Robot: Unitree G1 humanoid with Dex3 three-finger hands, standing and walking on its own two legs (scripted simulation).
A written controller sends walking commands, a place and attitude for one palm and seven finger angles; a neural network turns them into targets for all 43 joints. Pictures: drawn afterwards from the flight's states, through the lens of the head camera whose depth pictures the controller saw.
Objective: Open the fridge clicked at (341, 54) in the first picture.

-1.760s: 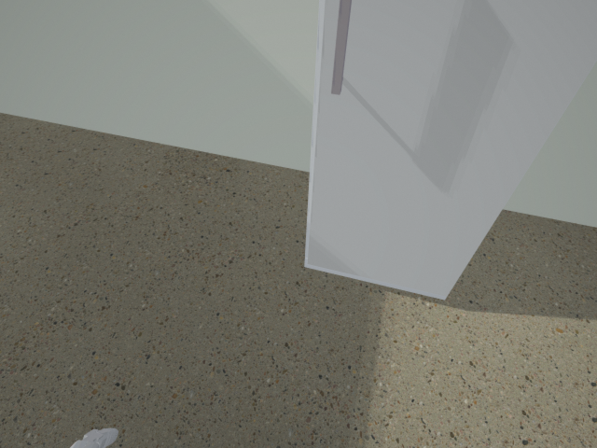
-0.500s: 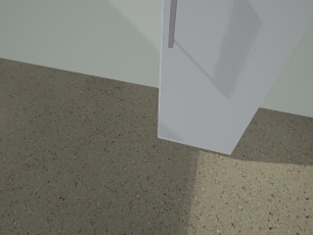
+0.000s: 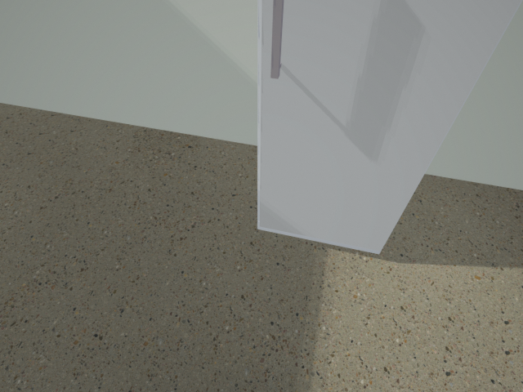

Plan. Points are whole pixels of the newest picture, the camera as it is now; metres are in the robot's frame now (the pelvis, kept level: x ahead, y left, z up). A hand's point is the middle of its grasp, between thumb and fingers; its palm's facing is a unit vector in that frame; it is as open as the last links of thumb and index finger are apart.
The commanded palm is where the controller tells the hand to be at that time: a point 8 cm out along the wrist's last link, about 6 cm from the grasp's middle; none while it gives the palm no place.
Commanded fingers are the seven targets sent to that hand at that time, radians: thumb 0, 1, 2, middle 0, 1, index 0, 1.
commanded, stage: turn to face it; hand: left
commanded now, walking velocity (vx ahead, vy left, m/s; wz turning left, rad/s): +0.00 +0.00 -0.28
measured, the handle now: out of the picture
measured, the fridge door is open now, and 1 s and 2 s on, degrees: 0 0 0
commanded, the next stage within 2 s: take the last steps up to it in 0.28 s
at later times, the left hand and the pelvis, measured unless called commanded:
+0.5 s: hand out of the picture +0.05 +0.19 -0.18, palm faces -0.11 -0.96 -0.24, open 7.4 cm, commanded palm none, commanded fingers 0.00 0.90 0.90 -0.20 -0.30 -0.20 -0.30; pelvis -0.02 +0.00 -0.02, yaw -8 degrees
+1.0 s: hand out of the picture +0.09 +0.22 -0.19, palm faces -0.12 -0.99 -0.12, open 7.4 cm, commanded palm none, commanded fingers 0.00 0.90 0.90 -0.20 -0.30 -0.20 -0.30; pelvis +0.10 +0.05 +0.00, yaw -11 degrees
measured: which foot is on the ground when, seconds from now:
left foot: down 0.00-0.50, up 0.52-0.84, down 0.86-1.00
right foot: down 0.00-0.86, up 0.88-1.00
